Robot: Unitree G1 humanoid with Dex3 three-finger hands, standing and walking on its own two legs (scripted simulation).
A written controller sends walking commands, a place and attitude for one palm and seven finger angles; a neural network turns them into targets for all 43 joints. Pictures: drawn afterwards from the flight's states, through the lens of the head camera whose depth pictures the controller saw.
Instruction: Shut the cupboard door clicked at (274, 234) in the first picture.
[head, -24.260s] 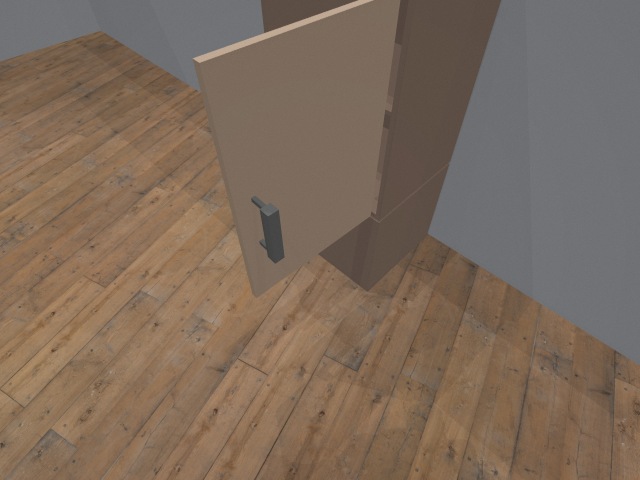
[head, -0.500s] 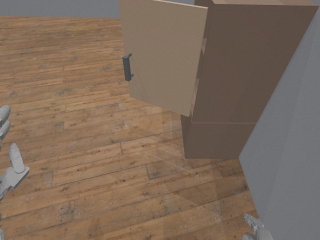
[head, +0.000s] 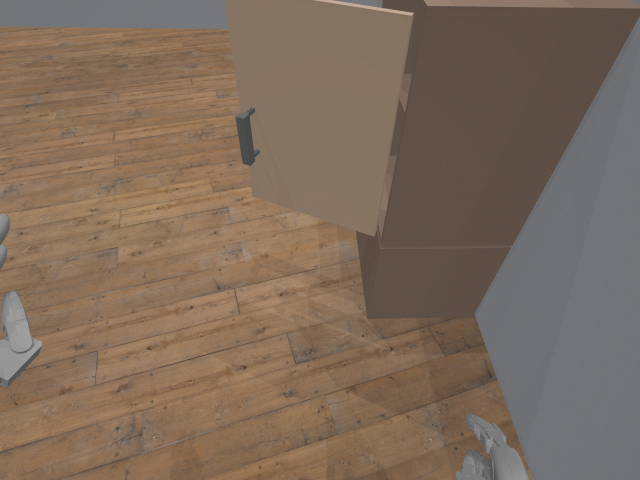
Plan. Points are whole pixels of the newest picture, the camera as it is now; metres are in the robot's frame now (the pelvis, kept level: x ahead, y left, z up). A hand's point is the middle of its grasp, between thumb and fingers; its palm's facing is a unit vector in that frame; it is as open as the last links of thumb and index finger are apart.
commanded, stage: let the arm hang, fingers relaxed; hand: left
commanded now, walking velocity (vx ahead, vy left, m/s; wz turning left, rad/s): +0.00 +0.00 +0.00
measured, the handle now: (250, 136) +0.97 +0.23 -0.09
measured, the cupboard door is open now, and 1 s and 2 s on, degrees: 64 64 64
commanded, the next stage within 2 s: look to check the result in 1.10 s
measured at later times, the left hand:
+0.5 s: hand out of the picture -0.06 +0.21 -0.17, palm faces +0.04 -0.98 -0.22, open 7.2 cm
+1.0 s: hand out of the picture +0.02 +0.23 -0.15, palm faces +0.01 -0.96 -0.28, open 7.4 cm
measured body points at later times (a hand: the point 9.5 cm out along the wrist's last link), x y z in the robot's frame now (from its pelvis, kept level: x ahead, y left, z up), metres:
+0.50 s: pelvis -0.04 +0.01 +0.00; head -0.02 +0.03 +0.45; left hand -0.06 +0.26 -0.15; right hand -0.02 -0.25 -0.14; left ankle +0.02 +0.11 -0.74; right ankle -0.03 -0.10 -0.74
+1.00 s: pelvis -0.03 +0.02 +0.01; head -0.03 +0.01 +0.46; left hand +0.02 +0.28 -0.13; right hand +0.02 -0.25 -0.14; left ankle +0.02 +0.11 -0.74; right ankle -0.03 -0.10 -0.73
